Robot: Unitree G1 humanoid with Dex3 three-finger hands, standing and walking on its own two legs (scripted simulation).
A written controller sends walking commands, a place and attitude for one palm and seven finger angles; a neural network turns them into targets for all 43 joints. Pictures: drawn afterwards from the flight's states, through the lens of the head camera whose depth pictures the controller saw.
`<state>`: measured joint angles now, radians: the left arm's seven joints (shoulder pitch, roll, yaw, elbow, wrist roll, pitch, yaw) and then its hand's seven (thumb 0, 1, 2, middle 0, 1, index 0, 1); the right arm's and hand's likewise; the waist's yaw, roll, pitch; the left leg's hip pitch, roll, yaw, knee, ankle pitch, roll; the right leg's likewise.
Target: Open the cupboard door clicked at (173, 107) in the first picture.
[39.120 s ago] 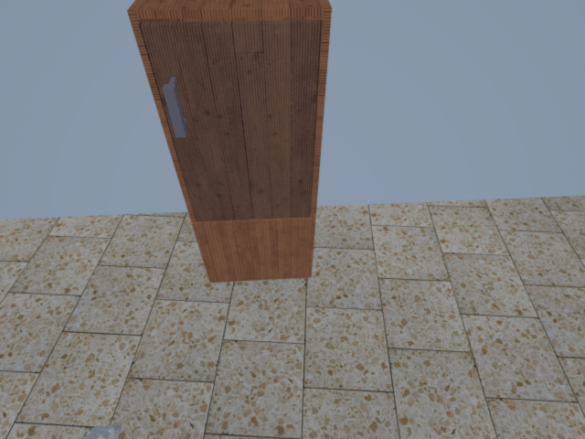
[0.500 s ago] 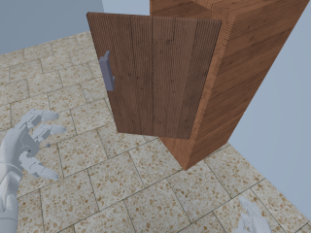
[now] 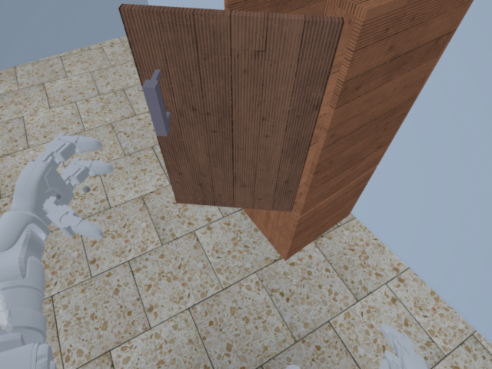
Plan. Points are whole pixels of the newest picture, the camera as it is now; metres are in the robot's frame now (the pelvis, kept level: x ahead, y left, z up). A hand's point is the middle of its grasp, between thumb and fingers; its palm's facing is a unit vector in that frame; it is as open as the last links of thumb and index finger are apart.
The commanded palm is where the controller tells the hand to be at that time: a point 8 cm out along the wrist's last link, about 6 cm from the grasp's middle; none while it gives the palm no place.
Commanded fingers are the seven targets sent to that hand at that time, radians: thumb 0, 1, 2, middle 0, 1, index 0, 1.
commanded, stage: move the hooked fingers beside the handle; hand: left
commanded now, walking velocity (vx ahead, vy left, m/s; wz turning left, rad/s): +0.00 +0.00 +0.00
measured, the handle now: (160, 103) +0.60 +0.19 +0.08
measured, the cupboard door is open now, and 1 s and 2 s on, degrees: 50 50 50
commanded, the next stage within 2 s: none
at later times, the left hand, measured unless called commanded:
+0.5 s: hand (110, 153) +0.44 +0.24 +0.10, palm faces -0.08 -1.00 -0.01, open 14.0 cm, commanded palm +0.41 +0.30 +0.09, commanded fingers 0.00 -0.50 0.30 -0.30 -1.20 -0.30 -1.20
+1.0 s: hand (123, 124) +0.52 +0.24 +0.09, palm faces -0.08 -1.00 -0.02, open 14.0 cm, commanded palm +0.51 +0.30 +0.08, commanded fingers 0.00 -0.50 0.30 -0.30 -1.20 -0.30 -1.20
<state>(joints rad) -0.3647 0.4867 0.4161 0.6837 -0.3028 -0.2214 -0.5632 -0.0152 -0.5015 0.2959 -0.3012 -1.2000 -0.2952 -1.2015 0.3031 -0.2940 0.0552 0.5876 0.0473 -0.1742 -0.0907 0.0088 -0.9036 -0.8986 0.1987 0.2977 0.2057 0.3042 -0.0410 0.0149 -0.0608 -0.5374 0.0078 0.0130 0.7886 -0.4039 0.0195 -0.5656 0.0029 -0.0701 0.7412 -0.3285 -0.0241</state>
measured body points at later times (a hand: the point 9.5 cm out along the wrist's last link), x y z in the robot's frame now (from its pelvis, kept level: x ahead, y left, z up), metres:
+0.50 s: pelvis +0.00 +0.00 -0.01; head +0.08 +0.01 +0.44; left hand +0.43 +0.30 +0.10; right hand +0.07 -0.27 -0.11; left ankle -0.01 +0.10 -0.71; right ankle +0.02 -0.11 -0.71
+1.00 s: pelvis +0.00 +0.01 -0.02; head +0.14 +0.03 +0.41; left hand +0.51 +0.30 +0.09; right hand -0.01 -0.27 -0.12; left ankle -0.01 +0.10 -0.71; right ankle +0.02 -0.11 -0.71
